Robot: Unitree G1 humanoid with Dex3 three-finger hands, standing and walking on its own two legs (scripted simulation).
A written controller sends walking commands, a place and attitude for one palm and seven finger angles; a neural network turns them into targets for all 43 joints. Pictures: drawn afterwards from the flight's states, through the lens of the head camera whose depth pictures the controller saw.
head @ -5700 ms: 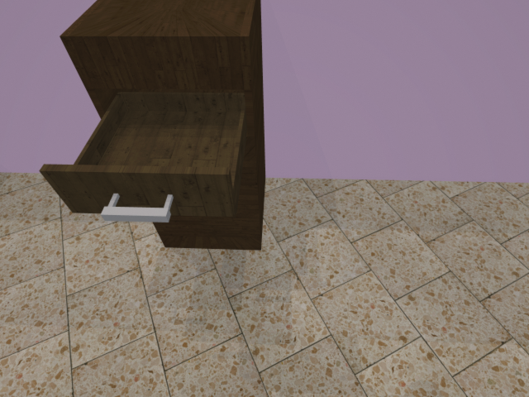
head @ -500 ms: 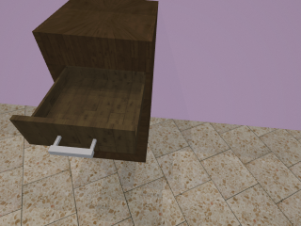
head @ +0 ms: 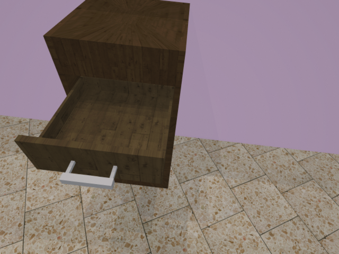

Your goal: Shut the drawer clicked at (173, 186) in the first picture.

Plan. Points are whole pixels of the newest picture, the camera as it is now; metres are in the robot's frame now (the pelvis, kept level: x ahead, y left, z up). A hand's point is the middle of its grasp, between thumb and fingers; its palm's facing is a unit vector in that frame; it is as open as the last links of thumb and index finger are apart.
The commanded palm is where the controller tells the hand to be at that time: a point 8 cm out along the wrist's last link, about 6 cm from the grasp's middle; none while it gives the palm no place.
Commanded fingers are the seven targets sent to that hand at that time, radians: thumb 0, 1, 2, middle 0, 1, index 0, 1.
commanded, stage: come to a stop and stand still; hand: left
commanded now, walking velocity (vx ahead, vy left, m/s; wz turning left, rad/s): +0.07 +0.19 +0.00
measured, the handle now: (90, 173) +0.31 +0.24 -0.04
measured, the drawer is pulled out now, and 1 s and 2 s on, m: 0.30 0.30 0.30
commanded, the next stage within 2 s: look again from close up in 1.32 s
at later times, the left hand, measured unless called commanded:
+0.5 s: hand out of the picture +0.06 +0.20 -0.17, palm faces +0.05 -0.99 -0.16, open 7.3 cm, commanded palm none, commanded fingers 0.00 0.90 0.90 -0.20 -0.30 -0.20 -0.30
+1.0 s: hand out of the picture -0.06 +0.13 -0.17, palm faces +0.02 -0.98 -0.18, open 7.4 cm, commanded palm none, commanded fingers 0.00 0.90 0.90 -0.20 -0.30 -0.20 -0.30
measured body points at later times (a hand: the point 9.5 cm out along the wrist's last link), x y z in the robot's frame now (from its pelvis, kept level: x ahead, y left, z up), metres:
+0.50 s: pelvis +0.01 +0.03 +0.01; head +0.02 +0.05 +0.46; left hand +0.05 +0.25 -0.15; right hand -0.01 -0.17 -0.14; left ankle -0.01 +0.05 -0.73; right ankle -0.02 -0.13 -0.68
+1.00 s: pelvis -0.03 -0.03 +0.01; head -0.05 -0.04 +0.46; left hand -0.06 +0.18 -0.15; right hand -0.01 -0.27 -0.15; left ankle -0.01 +0.05 -0.73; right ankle -0.03 -0.15 -0.73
